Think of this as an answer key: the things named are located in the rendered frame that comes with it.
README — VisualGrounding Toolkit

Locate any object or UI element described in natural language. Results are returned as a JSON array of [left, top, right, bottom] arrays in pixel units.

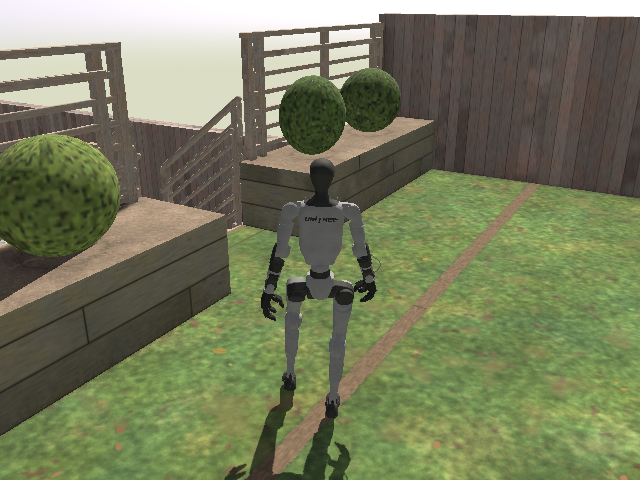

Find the robot left hand
[[261, 291, 284, 321]]

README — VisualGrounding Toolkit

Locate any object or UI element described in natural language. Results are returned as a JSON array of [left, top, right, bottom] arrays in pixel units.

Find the robot right forearm
[[357, 242, 375, 283]]

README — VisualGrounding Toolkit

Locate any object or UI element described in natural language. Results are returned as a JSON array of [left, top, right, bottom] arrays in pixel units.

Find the robot right hand
[[354, 279, 377, 302]]

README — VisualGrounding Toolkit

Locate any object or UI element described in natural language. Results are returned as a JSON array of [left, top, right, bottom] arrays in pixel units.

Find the robot right upper arm
[[342, 202, 368, 257]]

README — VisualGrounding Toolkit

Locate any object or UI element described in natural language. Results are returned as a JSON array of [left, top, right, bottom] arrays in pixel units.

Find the robot left thigh
[[286, 277, 307, 329]]

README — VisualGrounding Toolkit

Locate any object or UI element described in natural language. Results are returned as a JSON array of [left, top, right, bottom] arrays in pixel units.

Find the robot left forearm
[[263, 243, 285, 294]]

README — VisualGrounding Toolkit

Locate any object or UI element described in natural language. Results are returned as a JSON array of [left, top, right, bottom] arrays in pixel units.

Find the robot right shin
[[329, 339, 346, 405]]

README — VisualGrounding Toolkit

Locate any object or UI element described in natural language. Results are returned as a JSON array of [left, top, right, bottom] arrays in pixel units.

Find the robot left upper arm
[[275, 201, 301, 258]]

